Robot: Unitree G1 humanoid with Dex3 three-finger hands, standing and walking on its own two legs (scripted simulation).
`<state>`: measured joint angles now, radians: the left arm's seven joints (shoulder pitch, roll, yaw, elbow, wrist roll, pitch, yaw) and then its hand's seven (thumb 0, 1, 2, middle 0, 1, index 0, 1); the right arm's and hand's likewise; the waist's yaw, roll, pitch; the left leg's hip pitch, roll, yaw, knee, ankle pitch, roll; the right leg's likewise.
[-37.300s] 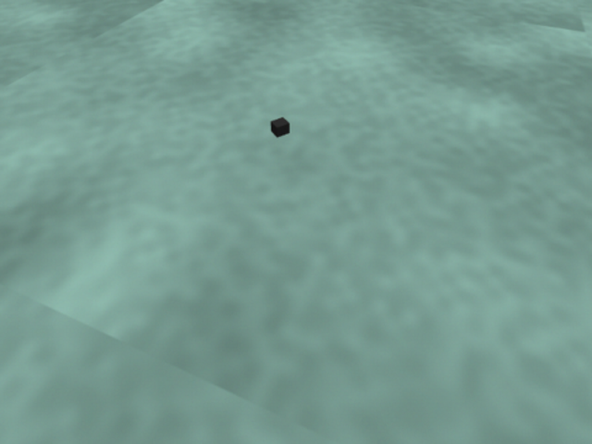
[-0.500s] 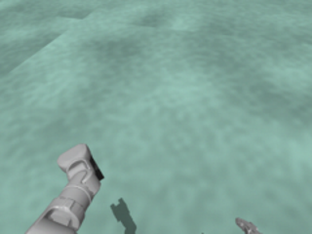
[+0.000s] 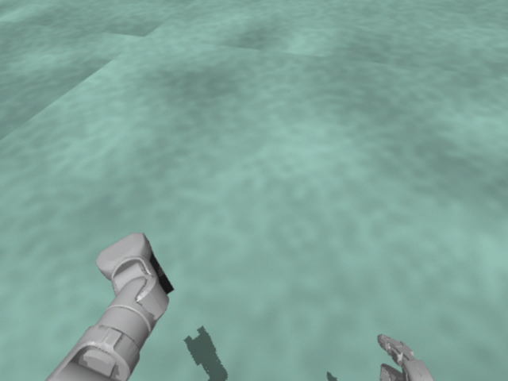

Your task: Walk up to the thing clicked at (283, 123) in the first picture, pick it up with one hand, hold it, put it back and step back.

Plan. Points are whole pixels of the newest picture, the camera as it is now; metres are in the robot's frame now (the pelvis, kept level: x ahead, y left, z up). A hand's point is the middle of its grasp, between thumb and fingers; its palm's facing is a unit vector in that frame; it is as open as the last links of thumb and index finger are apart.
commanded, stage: hold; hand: left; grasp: from above
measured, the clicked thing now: (141, 280) +0.31 +0.23 -0.06
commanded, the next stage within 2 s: crouch in 0.34 s
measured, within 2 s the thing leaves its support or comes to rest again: neither
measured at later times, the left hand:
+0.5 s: hand (143, 275) +0.31 +0.22 -0.04, palm faces -0.32 -0.29 -0.90, open 10.1 cm
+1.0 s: hand (164, 298) +0.33 +0.23 -0.19, palm faces -0.35 -0.21 -0.91, open 10.1 cm
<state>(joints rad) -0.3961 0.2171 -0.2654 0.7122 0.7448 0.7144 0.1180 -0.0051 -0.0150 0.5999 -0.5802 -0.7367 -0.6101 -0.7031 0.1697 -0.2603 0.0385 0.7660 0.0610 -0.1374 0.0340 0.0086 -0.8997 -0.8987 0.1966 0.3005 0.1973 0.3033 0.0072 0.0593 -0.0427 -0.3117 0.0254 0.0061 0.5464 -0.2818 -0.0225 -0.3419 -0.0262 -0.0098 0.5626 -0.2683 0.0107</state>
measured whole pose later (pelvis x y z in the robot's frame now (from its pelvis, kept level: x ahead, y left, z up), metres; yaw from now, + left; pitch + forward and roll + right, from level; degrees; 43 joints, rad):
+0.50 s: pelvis +0.01 +0.00 +0.00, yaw +0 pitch +3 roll +0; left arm -0.41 0.21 -0.27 0.73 0.75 0.72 0.12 -0.01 -0.02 0.60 -0.59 -0.74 -0.62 -0.70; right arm 0.18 -0.26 0.03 0.77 0.06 -0.14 0.04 0.01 -0.90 -0.90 0.20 0.30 0.20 0.30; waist 0.01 0.06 -0.04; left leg -0.32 0.03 0.01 0.56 -0.29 -0.02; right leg -0.34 -0.02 -0.01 0.57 -0.28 0.01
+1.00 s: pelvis -0.03 +0.00 -0.08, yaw -1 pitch +20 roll -1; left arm -0.72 0.23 -0.06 1.29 0.80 0.49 0.49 0.00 -0.04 0.61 -0.61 -0.73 -0.64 -0.68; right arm 0.24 -0.27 -0.02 0.81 -0.02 -0.18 0.10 0.00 -0.87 -0.89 0.20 0.30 0.20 0.30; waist -0.09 -0.01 -0.12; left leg -1.00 0.04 -0.01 1.13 -0.48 -0.02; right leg -1.01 -0.01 -0.01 1.10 -0.44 0.02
